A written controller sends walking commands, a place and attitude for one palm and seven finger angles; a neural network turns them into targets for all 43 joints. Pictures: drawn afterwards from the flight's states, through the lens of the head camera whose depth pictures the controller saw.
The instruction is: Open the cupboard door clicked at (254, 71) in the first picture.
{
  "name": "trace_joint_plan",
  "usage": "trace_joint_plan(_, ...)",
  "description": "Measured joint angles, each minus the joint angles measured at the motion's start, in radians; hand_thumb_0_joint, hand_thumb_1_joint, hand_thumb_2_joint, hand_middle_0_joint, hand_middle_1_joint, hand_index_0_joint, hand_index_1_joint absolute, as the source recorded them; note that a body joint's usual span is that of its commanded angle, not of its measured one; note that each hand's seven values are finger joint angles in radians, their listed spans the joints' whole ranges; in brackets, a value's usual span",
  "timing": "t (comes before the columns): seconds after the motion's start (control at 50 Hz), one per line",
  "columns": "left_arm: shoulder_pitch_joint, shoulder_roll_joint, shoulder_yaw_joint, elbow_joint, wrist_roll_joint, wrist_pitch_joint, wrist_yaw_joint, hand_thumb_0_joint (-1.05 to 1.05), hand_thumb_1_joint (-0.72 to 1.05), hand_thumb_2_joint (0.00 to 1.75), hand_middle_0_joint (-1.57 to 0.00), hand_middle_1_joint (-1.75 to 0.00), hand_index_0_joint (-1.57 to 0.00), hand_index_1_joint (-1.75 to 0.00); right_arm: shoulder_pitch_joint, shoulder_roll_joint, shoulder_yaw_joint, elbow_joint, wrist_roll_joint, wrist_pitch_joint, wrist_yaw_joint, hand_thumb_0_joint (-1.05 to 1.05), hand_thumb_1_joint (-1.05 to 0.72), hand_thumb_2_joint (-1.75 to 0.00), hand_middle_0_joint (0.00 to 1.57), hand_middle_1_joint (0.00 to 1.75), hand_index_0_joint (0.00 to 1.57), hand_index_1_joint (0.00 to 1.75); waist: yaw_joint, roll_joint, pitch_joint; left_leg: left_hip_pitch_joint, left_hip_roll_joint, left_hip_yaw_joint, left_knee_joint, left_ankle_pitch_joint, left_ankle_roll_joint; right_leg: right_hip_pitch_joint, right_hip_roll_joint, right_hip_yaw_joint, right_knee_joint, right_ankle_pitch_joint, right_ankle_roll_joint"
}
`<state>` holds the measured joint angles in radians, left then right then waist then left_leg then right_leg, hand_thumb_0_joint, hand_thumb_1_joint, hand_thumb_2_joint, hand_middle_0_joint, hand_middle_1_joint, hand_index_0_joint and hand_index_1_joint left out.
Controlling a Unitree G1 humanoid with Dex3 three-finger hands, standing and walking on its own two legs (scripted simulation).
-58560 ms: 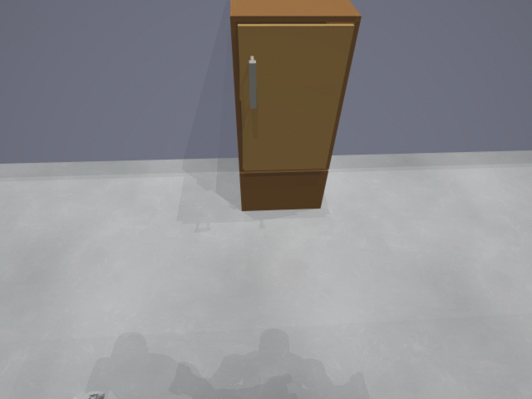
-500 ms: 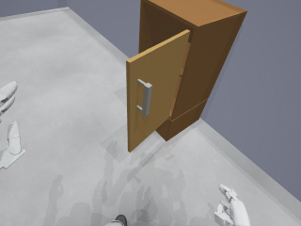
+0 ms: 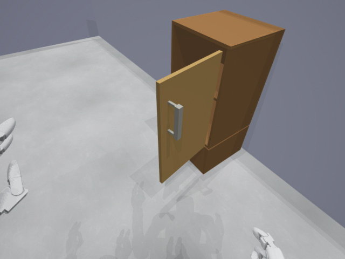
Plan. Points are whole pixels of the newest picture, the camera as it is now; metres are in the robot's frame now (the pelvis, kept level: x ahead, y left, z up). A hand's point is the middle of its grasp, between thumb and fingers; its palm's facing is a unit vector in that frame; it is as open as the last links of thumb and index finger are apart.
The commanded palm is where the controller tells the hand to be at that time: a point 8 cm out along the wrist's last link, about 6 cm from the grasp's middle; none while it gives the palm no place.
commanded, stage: stop stepping back and stand still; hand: left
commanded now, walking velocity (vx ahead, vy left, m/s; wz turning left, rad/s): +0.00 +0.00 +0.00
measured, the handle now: (174, 120) +0.62 +0.03 -0.05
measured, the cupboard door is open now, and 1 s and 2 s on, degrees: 100 100 100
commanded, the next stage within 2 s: let the arm hang, fingers relaxed in 0.14 s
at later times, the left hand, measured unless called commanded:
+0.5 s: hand out of the picture +0.09 +0.19 -0.15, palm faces -0.03 -0.97 -0.26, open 7.4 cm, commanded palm none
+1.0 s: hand out of the picture -0.03 +0.17 -0.16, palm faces +0.06 -0.97 -0.25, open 7.4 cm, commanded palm none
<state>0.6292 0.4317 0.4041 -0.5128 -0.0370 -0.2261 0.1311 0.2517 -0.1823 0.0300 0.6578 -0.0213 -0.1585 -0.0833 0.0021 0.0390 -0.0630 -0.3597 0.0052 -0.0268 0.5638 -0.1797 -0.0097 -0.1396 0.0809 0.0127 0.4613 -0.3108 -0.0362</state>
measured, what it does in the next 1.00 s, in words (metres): stands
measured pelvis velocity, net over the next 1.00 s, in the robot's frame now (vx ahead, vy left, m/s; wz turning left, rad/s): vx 0.00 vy -0.02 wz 0.04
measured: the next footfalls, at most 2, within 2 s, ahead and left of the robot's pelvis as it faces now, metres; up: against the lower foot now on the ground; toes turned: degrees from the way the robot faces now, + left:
none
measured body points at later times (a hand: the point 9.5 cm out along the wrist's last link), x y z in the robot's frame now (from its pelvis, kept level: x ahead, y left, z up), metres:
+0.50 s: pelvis -0.02 -0.02 +0.00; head -0.02 -0.02 +0.45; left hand +0.09 +0.24 -0.13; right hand +0.09 -0.30 -0.13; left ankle +0.06 +0.10 -0.73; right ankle -0.04 -0.11 -0.73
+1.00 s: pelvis +0.00 -0.02 +0.01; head +0.01 -0.03 +0.46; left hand -0.04 +0.22 -0.15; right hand +0.01 -0.24 -0.16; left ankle +0.06 +0.10 -0.73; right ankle -0.04 -0.11 -0.73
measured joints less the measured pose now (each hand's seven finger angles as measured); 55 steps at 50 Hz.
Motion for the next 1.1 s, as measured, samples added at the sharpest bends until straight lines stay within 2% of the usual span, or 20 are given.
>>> trace_joint_plan(0.06, -0.087, -0.023, 0.001, 0.104, 0.001, 0.004, 0.003, 0.01, 0.88, 0.9, -0.22, -0.31, -0.22, -0.3, -0.007, -0.017, -0.007, 0.038, 0.011, 0.006, -0.015, 0.01, -0.91, -0.9, 0.2, 0.3, 0.2, 0.3, 0.016, -0.002, 0.005, 0.035, -0.022, 0.001, -0.047, 0.002, 0.038, 0.011, -0.021, -0.005, 0.005, -0.007, 0.012)
trace_joint_plan(0.12, -0.136, -0.05, 0.006, 0.17, 0.003, 0.026, 0.009, 0.01, 0.88, 0.9, -0.22, -0.3, -0.22, -0.3, -0.018, -0.025, 0.001, 0.036, 0.013, -0.001, -0.021, 0.01, -0.91, -0.9, 0.2, 0.3, 0.2, 0.3, 0.024, -0.017, 0.02, 0.061, -0.037, 0.017, -0.11, 0.043, 0.042, 0.008, -0.041, 0.009, -0.002, 0.004, 0.019)
trace_joint_plan(0.22, -0.12, -0.065, -0.019, 0.131, 0.018, 0.038, 0.01, 0.02, 0.89, 0.9, -0.21, -0.3, -0.21, -0.3, -0.025, -0.022, 0.004, -0.003, 0.009, -0.016, -0.017, 0.01, -0.91, -0.9, 0.2, 0.3, 0.2, 0.3, 0.006, -0.034, 0.038, 0.075, -0.041, 0.02, -0.191, 0.091, 0.034, -0.006, -0.046, 0.011, -0.027, 0.026, 0.013)
trace_joint_plan(0.24, -0.107, -0.064, -0.025, 0.114, 0.02, 0.035, 0.008, 0.02, 0.89, 0.9, -0.21, -0.3, -0.21, -0.3, -0.024, -0.022, 0.003, -0.01, 0.008, -0.016, -0.014, 0.01, -0.91, -0.9, 0.2, 0.3, 0.2, 0.3, 0.001, -0.032, 0.04, 0.071, -0.036, 0.016, -0.193, 0.093, 0.031, -0.003, -0.042, 0.007, -0.039, 0.032, 0.009)
trace_joint_plan(0.26, -0.12, -0.056, -0.052, 0.153, 0.028, 0.006, -0.003, 0.02, 0.89, 0.9, -0.21, -0.3, -0.21, -0.3, -0.028, -0.03, -0.007, 0.011, 0.014, -0.037, 0.003, 0.01, -0.91, -0.9, 0.2, 0.3, 0.2, 0.3, 0.001, -0.019, 0.033, 0.048, -0.03, 0.009, -0.171, 0.1, 0.029, -0.013, -0.035, -0.002, -0.041, 0.036, 0.006)
trace_joint_plan(0.28, -0.161, -0.048, -0.097, 0.237, 0.04, 0.007, -0.03, 0.01, 0.89, 0.9, -0.21, -0.3, -0.21, -0.3, -0.041, -0.047, -0.018, 0.045, 0.019, -0.036, 0.026, 0.01, -0.91, -0.9, 0.2, 0.3, 0.2, 0.3, 0.008, -0.001, 0.027, 0.023, -0.025, 0.001, -0.138, 0.088, 0.028, -0.026, -0.029, -0.01, -0.03, 0.034, 0.004)
trace_joint_plan(0.32, -0.264, -0.046, -0.198, 0.467, 0.06, 0.075, -0.082, 0.01, 0.89, 0.9, -0.21, -0.3, -0.21, -0.3, -0.076, -0.085, -0.03, 0.12, 0.02, 0.02, 0.059, 0.01, -0.91, -0.9, 0.2, 0.3, 0.2, 0.3, 0.016, 0.029, 0.014, -0.012, -0.025, -0.009, -0.08, 0.057, 0.028, -0.052, -0.025, -0.023, 0.015, 0.013, 0.001)
trace_joint_plan(0.38, -0.375, -0.082, -0.309, 0.837, 0.074, 0.189, -0.121, 0.0, 0.9, 0.9, -0.2, -0.3, -0.21, -0.3, -0.115, -0.121, -0.034, 0.2, 0.011, 0.101, 0.081, 0.01, -0.91, -0.9, 0.2, 0.3, 0.2, 0.3, -0.001, 0.04, 0.016, -0.031, -0.03, -0.016, -0.023, 0.028, 0.027, -0.073, -0.028, -0.032, 0.083, -0.025, -0.003)
trace_joint_plan(0.46, -0.408, -0.155, -0.392, 1.199, 0.073, 0.263, -0.133, 0.01, 0.9, 0.9, -0.2, -0.3, -0.2, -0.3, -0.11, -0.129, -0.038, 0.255, 0.0, 0.152, 0.082, 0.01, -0.91, -0.9, 0.2, 0.3, 0.2, 0.3, -0.035, 0.006, 0.055, -0.009, -0.03, -0.018, -0.013, 0.019, 0.019, -0.056, -0.028, -0.034, 0.104, -0.04, -0.01)
trace_joint_plan(0.52, -0.393, -0.209, -0.426, 1.373, 0.065, 0.275, -0.135, 0.01, 0.9, 0.9, -0.21, -0.3, -0.2, -0.3, -0.08, -0.124, -0.035, 0.303, -0.004, 0.172, 0.075, 0.01, -0.91, -0.9, 0.2, 0.3, 0.2, 0.3, -0.04, -0.029, 0.09, 0.018, -0.024, -0.022, -0.041, 0.03, 0.013, -0.027, -0.021, -0.035, 0.07, -0.025, -0.016)
trace_joint_plan(0.58, -0.365, -0.243, -0.43, 1.492, 0.059, 0.27, -0.129, 0.02, 0.92, 0.9, -0.21, -0.3, -0.21, -0.3, -0.047, -0.112, -0.032, 0.363, -0.003, 0.185, 0.066, 0.01, -0.91, -0.9, 0.2, 0.3, 0.2, 0.3, -0.029, -0.05, 0.12, 0.039, -0.015, -0.029, -0.077, 0.047, 0.008, 0.0, -0.012, -0.039, 0.021, -0.001, -0.022)
trace_joint_plan(0.66, -0.328, -0.247, -0.417, 1.598, 0.05, 0.256, -0.129, 0.02, 0.93, 0.9, -0.21, -0.3, -0.21, -0.3, -0.008, -0.084, -0.029, 0.436, 0.001, 0.192, 0.056, 0.01, -0.91, -0.9, 0.19, 0.3, 0.2, 0.3, -0.01, -0.055, 0.145, 0.054, -0.007, -0.04, -0.109, 0.063, 0.001, 0.028, -0.002, -0.046, -0.036, 0.027, -0.028)
trace_joint_plan(0.74, -0.298, -0.238, -0.405, 1.661, 0.046, 0.249, -0.12, 0.01, 0.92, 0.9, -0.21, -0.3, -0.21, -0.3, 0.012, -0.052, -0.029, 0.478, 0.005, 0.194, 0.048, 0.01, -0.91, -0.9, 0.19, 0.3, 0.2, 0.3, -0.001, -0.041, 0.153, 0.068, -0.003, -0.044, -0.12, 0.064, 0.0, 0.051, 0.002, -0.048, -0.068, 0.04, -0.029)
trace_joint_plan(0.96, -0.32, -0.238, -0.396, 1.671, 0.046, 0.237, -0.102, 0.01, 0.91, 0.9, -0.2, -0.3, -0.2, -0.3, -0.016, 0.023, -0.026, 0.487, 0.004, 0.188, 0.049, 0.0, -0.91, -0.9, 0.2, 0.3, 0.2, 0.3, -0.005, -0.002, 0.13, 0.088, -0.014, -0.032, -0.133, 0.062, 0.007, 0.061, -0.011, -0.039, -0.062, 0.03, -0.022)
trace_joint_plan(1.1, -0.362, -0.268, -0.399, 1.64, 0.048, 0.226, -0.1, 0.0, 0.91, 0.9, -0.2, -0.3, -0.2, -0.3, -0.024, 0.018, -0.03, 0.49, 0.001, 0.181, 0.046, 0.01, -0.93, -0.9, 0.2, 0.3, 0.2, 0.3, -0.008, -0.006, 0.104, 0.1, -0.028, -0.023, -0.148, 0.061, 0.014, 0.061, -0.027, -0.032, -0.051, 0.015, -0.016)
